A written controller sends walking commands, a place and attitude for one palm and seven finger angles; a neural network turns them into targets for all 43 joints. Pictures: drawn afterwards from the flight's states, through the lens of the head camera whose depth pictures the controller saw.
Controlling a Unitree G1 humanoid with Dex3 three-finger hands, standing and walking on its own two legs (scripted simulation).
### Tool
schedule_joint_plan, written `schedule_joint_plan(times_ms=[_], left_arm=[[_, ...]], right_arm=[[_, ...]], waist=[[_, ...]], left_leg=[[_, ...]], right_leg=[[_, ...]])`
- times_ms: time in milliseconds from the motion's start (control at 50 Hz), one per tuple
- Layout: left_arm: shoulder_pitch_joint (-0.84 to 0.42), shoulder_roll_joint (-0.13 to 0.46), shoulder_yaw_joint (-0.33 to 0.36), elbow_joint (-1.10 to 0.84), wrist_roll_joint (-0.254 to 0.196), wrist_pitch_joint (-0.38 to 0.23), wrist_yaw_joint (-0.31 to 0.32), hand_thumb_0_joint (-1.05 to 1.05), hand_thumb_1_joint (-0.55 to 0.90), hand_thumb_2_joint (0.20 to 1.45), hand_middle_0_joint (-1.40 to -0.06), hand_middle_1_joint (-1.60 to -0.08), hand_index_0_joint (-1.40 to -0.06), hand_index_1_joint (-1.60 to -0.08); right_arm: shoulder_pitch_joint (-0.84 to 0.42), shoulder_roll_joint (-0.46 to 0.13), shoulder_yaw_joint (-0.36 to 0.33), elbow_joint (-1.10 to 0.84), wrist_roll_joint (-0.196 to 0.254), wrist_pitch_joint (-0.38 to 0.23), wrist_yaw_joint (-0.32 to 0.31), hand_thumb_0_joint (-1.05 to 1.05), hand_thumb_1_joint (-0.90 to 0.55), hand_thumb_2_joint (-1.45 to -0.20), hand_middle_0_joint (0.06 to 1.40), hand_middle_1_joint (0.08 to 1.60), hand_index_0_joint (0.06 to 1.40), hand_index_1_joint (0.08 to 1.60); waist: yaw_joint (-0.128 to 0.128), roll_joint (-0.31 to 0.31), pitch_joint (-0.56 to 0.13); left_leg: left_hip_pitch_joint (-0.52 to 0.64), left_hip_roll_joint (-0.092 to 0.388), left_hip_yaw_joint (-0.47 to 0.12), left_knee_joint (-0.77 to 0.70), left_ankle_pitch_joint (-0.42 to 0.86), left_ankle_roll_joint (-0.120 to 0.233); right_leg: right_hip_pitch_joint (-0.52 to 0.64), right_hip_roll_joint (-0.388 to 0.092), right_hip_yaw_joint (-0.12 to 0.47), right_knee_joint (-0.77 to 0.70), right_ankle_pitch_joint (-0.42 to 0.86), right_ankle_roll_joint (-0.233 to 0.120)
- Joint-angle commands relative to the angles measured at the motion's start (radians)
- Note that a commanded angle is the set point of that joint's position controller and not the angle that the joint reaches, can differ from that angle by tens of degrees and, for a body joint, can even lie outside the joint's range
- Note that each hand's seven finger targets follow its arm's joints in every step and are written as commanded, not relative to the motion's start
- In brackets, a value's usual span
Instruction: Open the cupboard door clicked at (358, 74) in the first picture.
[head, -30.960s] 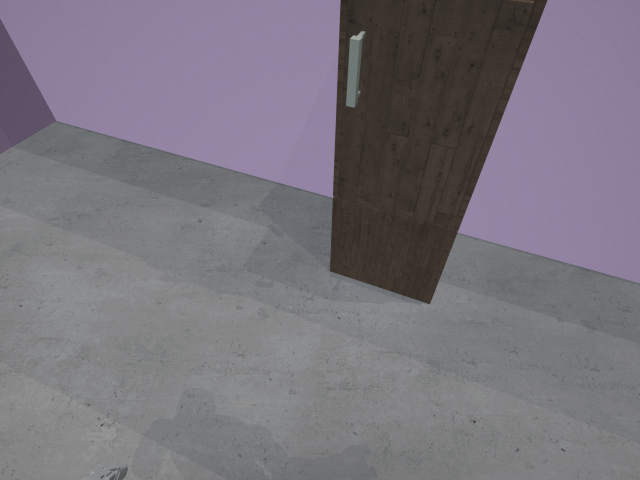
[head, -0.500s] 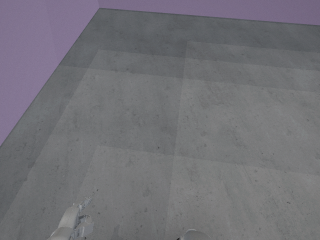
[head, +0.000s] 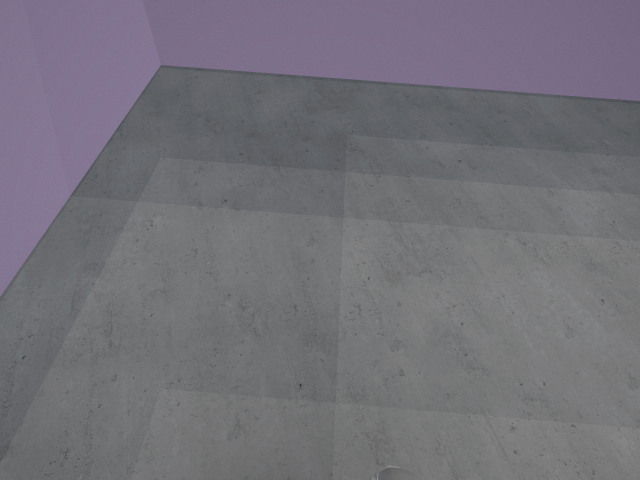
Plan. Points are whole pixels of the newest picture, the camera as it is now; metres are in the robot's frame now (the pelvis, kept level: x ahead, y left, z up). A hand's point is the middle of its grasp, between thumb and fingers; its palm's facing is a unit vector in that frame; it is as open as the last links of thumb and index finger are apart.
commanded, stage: walk to a spot facing it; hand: left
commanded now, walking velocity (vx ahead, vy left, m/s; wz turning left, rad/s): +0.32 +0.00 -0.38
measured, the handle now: out of the picture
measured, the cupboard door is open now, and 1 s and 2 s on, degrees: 42 42 42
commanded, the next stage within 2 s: turn to face it in 0.10 s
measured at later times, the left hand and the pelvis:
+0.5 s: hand (247, 401) +0.26 +0.13 -0.19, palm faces +0.07 -0.98 -0.18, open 7.2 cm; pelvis +0.22 -0.05 -0.01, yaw +3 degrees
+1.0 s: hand (251, 364) +0.31 +0.14 -0.16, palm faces +0.34 -0.90 -0.28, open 7.4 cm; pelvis +0.29 -0.09 -0.01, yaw +20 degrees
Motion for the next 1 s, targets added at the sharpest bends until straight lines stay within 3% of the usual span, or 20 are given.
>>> schedule_joint_plan(times_ms=[0,80,120,140,160,200,280,460,480,500,520,580,640,740,800,820,860,880,920,980], left_arm=[[-0.091,0.005,-0.001,-0.094,-0.004,-0.026,-0.015,0.0,0.9,0.9,-0.2,-0.3,-0.2,-0.3],[-0.073,0.035,0.013,-0.091,-0.002,-0.026,-0.017,0.0,0.9,0.9,-0.2,-0.3,-0.2,-0.3],[0.13,0.101,0.03,-0.031,0.001,-0.039,-0.009,0.0,0.9,0.9,-0.2,-0.3,-0.2,-0.3],[0.278,0.204,0.06,0.008,0.005,-0.054,0.007,0.0,0.9,0.9,-0.2,-0.3,-0.2,-0.3],[0.336,0.274,0.07,0.019,-0.018,-0.054,0.019,0.0,0.9,0.9,-0.2,-0.3,-0.2,-0.3],[0.172,0.19,0.042,-0.014,-0.021,-0.051,0.041,0.0,0.9,0.9,-0.2,-0.3,-0.2,-0.3],[0.014,0.072,-0.006,-0.038,-0.011,-0.068,0.049,0.0,0.9,0.9,-0.2,-0.3,-0.2,-0.3],[0.014,0.121,0.012,-0.034,-0.022,-0.039,0.058,0.0,0.9,0.9,-0.2,-0.3,-0.2,-0.3],[0.025,0.12,0.015,-0.043,-0.024,-0.032,0.059,0.0,0.9,0.9,-0.2,-0.3,-0.2,-0.3],[0.055,0.087,0.013,-0.068,-0.033,-0.023,0.06,0.0,0.9,0.9,-0.2,-0.3,-0.2,-0.3],[0.02,0.079,-0.001,-0.103,-0.033,-0.016,0.062,0.0,0.9,0.9,-0.2,-0.3,-0.2,-0.3],[-0.081,0.084,0.013,-0.13,-0.02,-0.001,0.055,0.0,0.9,0.9,-0.2,-0.3,-0.2,-0.3],[-0.052,0.065,0.015,-0.129,-0.019,0.012,0.044,0.0,0.9,0.9,-0.2,-0.3,-0.2,-0.3],[-0.055,0.067,0.015,-0.166,-0.017,0.022,0.046,0.0,0.9,0.9,-0.2,-0.3,-0.2,-0.3],[0.028,0.088,0.023,-0.162,-0.018,0.011,0.048,0.0,0.9,0.9,-0.2,-0.3,-0.2,-0.3],[0.07,0.13,0.033,-0.161,-0.013,0.003,0.053,0.0,0.9,0.9,-0.2,-0.3,-0.2,-0.3],[0.059,0.276,0.052,-0.192,0.003,-0.002,0.064,0.0,0.9,0.9,-0.2,-0.3,-0.2,-0.3],[0.01,0.268,0.044,-0.212,0.0,-0.003,0.064,0.0,0.9,0.9,-0.2,-0.3,-0.2,-0.3],[-0.086,0.191,0.027,-0.227,-0.004,-0.003,0.068,0.0,0.9,0.9,-0.2,-0.3,-0.2,-0.3],[-0.024,0.187,0.02,-0.211,-0.002,-0.015,0.063,0.0,0.9,0.9,-0.2,-0.3,-0.2,-0.3]], right_arm=[[0.128,-0.159,-0.031,0.003,-0.001,0.004,0.007,0.0,-0.9,-0.9,0.2,0.3,0.2,0.3],[0.105,-0.177,-0.031,0.003,-0.004,0.023,0.008,0.0,-0.9,-0.9,0.2,0.3,0.2,0.3],[0.074,-0.173,-0.027,-0.003,0.006,0.027,0.012,0.0,-0.9,-0.9,0.2,0.3,0.2,0.3],[0.059,-0.112,-0.015,-0.03,0.023,0.022,0.02,0.0,-0.9,-0.9,0.2,0.3,0.2,0.3],[0.015,-0.099,-0.013,-0.071,0.03,0.019,0.018,0.0,-0.9,-0.9,0.2,0.3,0.2,0.3],[-0.038,-0.101,-0.02,-0.053,0.026,0.024,0.009,0.0,-0.9,-0.9,0.2,0.3,0.2,0.3],[0.094,-0.022,0.001,0.039,0.019,0.065,0.007,0.0,-0.9,-0.9,0.2,0.3,0.2,0.3],[0.014,-0.066,-0.003,-0.003,0.013,0.075,0.026,0.0,-0.9,-0.9,0.2,0.3,0.2,0.3],[0.071,-0.115,-0.014,0.001,0.009,0.072,0.025,0.0,-0.9,-0.9,0.2,0.3,0.2,0.3],[0.123,-0.208,-0.033,-0.009,-0.002,0.069,0.017,0.0,-0.9,-0.9,0.2,0.3,0.2,0.3],[0.162,-0.257,-0.044,-0.01,0.0,0.077,0.006,0.0,-0.9,-0.9,0.2,0.3,0.2,0.3],[0.058,-0.237,-0.046,-0.05,0.005,0.075,-0.015,0.0,-0.9,-0.9,0.2,0.3,0.2,0.3],[-0.033,-0.223,-0.043,-0.089,0.005,0.069,-0.014,0.0,-0.9,-0.9,0.2,0.3,0.2,0.3],[-0.07,-0.254,-0.069,-0.124,0.002,0.092,0.0,0.0,-0.9,-0.9,0.2,0.3,0.2,0.3],[-0.137,-0.259,-0.081,-0.157,0.008,0.106,0.007,0.0,-0.9,-0.9,0.2,0.3,0.2,0.3],[-0.155,-0.234,-0.08,-0.171,0.015,0.108,0.013,0.0,-0.9,-0.9,0.2,0.3,0.2,0.3],[-0.197,-0.157,-0.069,-0.217,0.018,0.107,0.028,0.0,-0.9,-0.9,0.2,0.3,0.2,0.3],[-0.178,-0.173,-0.07,-0.216,0.013,0.113,0.036,0.0,-0.9,-0.9,0.2,0.3,0.2,0.3],[-0.163,-0.16,-0.071,-0.185,0.015,0.13,0.04,0.0,-0.9,-0.9,0.2,0.3,0.2,0.3],[-0.2,-0.13,-0.047,-0.187,0.021,0.122,0.047,0.0,-0.9,-0.9,0.2,0.3,0.2,0.3]], waist=[[-0.052,0.148,0.034],[-0.017,0.157,0.051],[0.084,0.034,-0.029],[0.146,-0.209,-0.111],[0.147,-0.314,-0.144],[0.073,-0.179,-0.067],[-0.055,-0.1,-0.048],[-0.052,-0.061,-0.028],[-0.076,0.048,-0.083],[-0.089,0.277,-0.133],[-0.11,0.345,-0.149],[-0.077,0.208,-0.121],[-0.034,0.151,-0.11],[-0.042,0.178,-0.111],[0.005,0.156,-0.102],[0.027,0.087,-0.107],[0.054,-0.295,-0.052],[0.021,-0.199,-0.046],[-0.034,-0.226,-0.013],[-0.01,-0.201,-0.027]], left_leg=[[0.0,0.238,-0.077,-0.234,0.065,0.099],[-0.018,0.24,-0.041,-0.141,0.033,0.074],[-0.107,0.154,0.044,0.181,0.192,0.023],[-0.342,0.044,0.099,0.514,0.016,-0.021],[-0.5,-0.033,-0.014,0.779,-0.392,-0.035],[-0.525,0.055,-0.175,0.873,-0.245,-0.028],[-0.272,0.061,-0.162,0.599,-0.129,-0.043],[-0.14,-0.013,-0.085,0.154,0.081,-0.021],[-0.014,0.017,-0.147,0.102,0.299,0.009],[0.108,0.217,-0.433,0.057,0.606,0.128],[0.11,0.344,-0.614,-0.017,0.717,0.237],[0.011,0.29,-0.588,-0.066,0.41,0.218],[-0.053,0.198,-0.444,-0.072,0.342,0.164],[-0.116,0.156,-0.478,-0.08,0.141,0.154],[-0.231,0.098,-0.477,-0.022,0.045,0.109],[-0.315,0.04,-0.437,0.049,-0.026,0.065],[-0.506,-0.126,-0.205,0.546,-0.361,-0.04],[-0.458,-0.088,-0.237,0.709,-0.318,-0.031],[-0.46,-0.035,-0.224,0.825,-0.22,-0.049],[-0.409,-0.041,-0.145,0.589,-0.229,-0.068]], right_leg=[[0.04,-0.009,-0.051,-0.27,0.054,0.008],[0.173,0.03,-0.1,-0.37,0.072,-0.006],[0.461,0.063,-0.076,-0.463,0.042,-0.051],[0.672,-0.167,0.277,-0.589,-0.026,-0.141],[0.727,-0.347,0.6,-0.767,0.034,-0.248],[0.535,-0.324,0.472,-0.77,0.077,-0.232],[0.286,-0.221,0.058,-0.76,0.403,-0.142],[0.387,-0.205,-0.106,-0.536,0.493,-0.053],[0.329,-0.176,-0.133,-0.39,0.404,-0.013],[0.156,-0.061,-0.174,-0.184,0.058,0.059],[0.085,0.03,-0.091,0.044,-0.431,0.069],[-0.047,-0.002,0.07,0.204,-0.27,0.076],[0.018,0.01,0.052,0.072,-0.176,0.085],[0.137,0.053,0.015,-0.187,-0.173,0.083],[0.327,0.084,-0.017,-0.449,-0.028,0.076],[0.436,0.031,0.032,-0.597,-0.001,0.061],[0.397,-0.423,0.452,-0.823,-0.089,-0.127],[0.29,-0.406,0.385,-0.796,-0.103,-0.15],[0.276,-0.294,0.195,-0.728,0.115,-0.102],[0.412,-0.245,0.017,-0.61,0.564,-0.072]])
